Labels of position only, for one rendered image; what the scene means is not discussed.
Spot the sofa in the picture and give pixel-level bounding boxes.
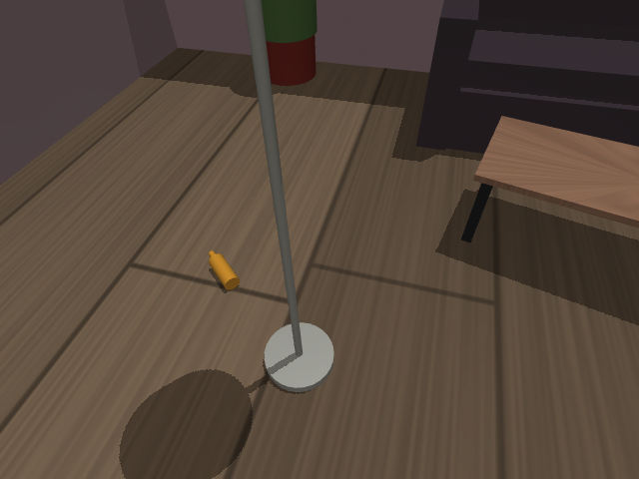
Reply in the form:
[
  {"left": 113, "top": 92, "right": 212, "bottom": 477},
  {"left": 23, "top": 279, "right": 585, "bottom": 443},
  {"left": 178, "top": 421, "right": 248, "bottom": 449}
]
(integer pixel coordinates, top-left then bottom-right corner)
[{"left": 416, "top": 0, "right": 639, "bottom": 154}]

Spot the potted plant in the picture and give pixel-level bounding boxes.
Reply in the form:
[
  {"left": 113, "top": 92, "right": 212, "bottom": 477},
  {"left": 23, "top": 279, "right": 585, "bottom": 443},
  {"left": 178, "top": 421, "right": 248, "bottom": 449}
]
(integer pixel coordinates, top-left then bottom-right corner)
[{"left": 262, "top": 0, "right": 318, "bottom": 86}]

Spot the bottle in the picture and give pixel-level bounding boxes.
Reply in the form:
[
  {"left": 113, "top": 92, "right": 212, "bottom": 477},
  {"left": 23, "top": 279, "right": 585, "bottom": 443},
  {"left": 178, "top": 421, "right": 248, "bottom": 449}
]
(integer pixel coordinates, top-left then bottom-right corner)
[{"left": 209, "top": 250, "right": 240, "bottom": 290}]

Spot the floor lamp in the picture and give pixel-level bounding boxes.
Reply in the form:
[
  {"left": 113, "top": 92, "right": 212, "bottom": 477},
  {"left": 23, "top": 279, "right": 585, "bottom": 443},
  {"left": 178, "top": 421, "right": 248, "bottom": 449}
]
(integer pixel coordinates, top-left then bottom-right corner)
[{"left": 244, "top": 0, "right": 334, "bottom": 392}]

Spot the coffee table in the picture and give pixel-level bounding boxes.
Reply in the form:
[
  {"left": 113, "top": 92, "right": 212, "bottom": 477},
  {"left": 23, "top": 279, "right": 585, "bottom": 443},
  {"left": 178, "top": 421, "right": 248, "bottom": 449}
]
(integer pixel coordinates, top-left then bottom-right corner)
[{"left": 461, "top": 116, "right": 639, "bottom": 242}]

